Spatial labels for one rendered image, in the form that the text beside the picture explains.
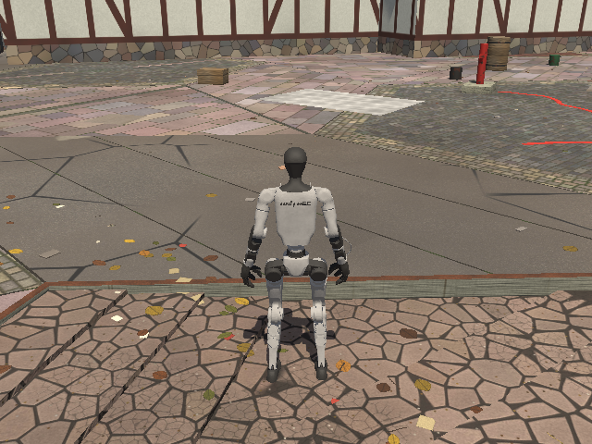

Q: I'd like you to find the robot right foot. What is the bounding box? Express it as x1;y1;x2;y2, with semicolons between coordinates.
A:
314;357;327;380

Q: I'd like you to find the right robot hand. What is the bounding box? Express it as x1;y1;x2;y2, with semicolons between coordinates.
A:
328;262;350;285

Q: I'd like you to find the robot left foot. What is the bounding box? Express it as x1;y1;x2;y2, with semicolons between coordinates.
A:
266;358;281;383

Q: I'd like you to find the left robot hand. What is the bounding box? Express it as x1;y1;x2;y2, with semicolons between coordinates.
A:
240;264;262;288

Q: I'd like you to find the robot foot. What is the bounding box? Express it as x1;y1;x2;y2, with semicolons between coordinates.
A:
314;357;327;380
266;358;281;383

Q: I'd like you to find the robot left upper arm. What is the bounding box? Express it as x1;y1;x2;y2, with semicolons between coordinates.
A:
253;187;277;239

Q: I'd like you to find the left robot forearm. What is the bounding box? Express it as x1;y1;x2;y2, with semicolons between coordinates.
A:
243;225;262;267

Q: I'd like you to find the robot right upper arm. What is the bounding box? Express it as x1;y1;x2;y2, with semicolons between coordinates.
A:
314;187;339;238

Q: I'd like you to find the right robot forearm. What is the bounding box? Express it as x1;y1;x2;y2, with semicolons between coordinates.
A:
329;224;347;265

